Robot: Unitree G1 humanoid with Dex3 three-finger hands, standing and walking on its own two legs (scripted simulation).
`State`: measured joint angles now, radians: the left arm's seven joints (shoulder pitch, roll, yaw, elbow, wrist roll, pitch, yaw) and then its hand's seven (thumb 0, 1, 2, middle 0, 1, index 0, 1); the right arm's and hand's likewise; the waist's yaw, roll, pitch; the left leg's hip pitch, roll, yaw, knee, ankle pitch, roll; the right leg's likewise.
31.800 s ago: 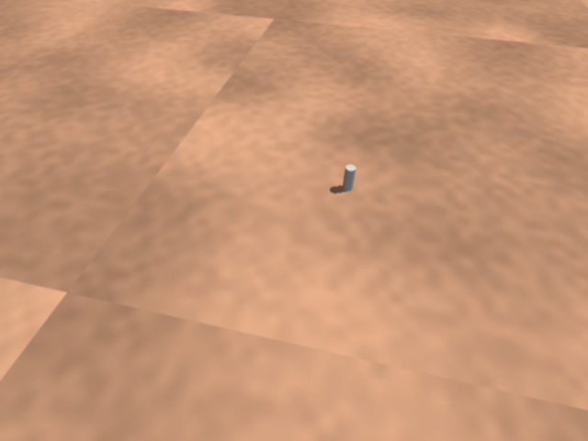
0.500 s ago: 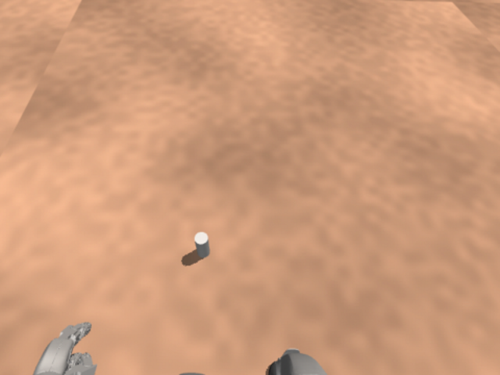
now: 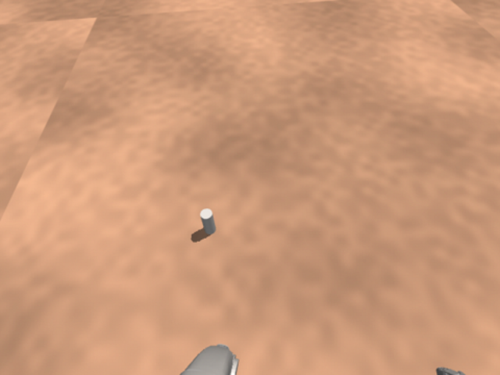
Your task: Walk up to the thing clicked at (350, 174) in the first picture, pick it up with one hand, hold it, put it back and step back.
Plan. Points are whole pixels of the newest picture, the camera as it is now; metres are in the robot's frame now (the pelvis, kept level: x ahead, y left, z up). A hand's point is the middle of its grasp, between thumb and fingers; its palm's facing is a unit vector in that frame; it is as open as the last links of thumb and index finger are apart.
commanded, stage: step back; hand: left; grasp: from the side
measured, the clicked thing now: (208, 221) +0.78 +0.25 -0.69
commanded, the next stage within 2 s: stand in 1.60 s
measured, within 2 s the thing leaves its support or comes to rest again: neither
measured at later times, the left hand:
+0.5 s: hand out of the picture -0.10 +0.24 -0.15, palm faces +0.01 -0.92 -0.40, open 7.4 cm
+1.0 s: hand out of the picture -0.14 +0.25 -0.13, palm faces +0.06 -0.91 -0.41, open 7.4 cm
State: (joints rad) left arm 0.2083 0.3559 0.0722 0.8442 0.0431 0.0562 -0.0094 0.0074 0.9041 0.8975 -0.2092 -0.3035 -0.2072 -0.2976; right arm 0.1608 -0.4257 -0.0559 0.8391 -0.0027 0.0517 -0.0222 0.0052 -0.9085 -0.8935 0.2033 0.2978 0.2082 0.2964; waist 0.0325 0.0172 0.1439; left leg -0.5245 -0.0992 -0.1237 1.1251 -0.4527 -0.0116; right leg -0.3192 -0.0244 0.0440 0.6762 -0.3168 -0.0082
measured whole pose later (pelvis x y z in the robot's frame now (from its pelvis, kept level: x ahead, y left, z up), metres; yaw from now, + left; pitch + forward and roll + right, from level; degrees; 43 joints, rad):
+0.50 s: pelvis -0.17 -0.03 -0.01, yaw +0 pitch -3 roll -2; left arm 0.19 0.38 0.07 0.91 0.03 0.02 0.00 0.00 0.91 0.90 -0.21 -0.30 -0.20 -0.30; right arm 0.11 -0.40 -0.05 0.85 -0.04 0.04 0.00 0.01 -0.90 -0.89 0.21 0.30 0.21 0.30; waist 0.01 0.05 0.14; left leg -0.43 0.08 -0.03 0.71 -0.26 0.00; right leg -0.19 0.06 0.03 0.62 -0.39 -0.01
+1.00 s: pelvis -0.20 -0.04 +0.01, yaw +4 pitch -3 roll -1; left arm 0.19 0.40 0.07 0.99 0.03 -0.03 -0.01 0.01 0.91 0.90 -0.21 -0.30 -0.20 -0.30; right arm 0.23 -0.36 -0.05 0.98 -0.03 0.00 0.03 0.01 -0.91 -0.89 0.21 0.30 0.21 0.30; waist 0.00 0.02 0.08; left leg -0.26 0.02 -0.07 0.60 -0.30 -0.02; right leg -0.24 0.01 -0.04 0.56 -0.28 -0.03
